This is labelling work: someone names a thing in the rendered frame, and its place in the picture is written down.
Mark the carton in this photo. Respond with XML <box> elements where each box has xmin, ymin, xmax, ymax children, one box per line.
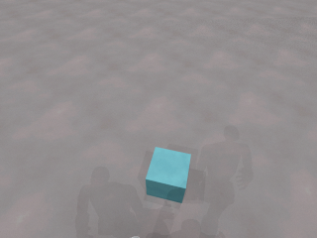
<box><xmin>146</xmin><ymin>147</ymin><xmax>191</xmax><ymax>203</ymax></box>

